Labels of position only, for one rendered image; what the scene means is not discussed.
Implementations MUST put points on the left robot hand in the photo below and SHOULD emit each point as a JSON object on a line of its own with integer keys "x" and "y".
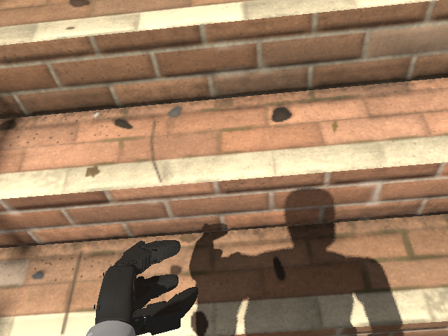
{"x": 122, "y": 295}

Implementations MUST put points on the robot left forearm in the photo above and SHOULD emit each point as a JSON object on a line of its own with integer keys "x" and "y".
{"x": 111, "y": 328}

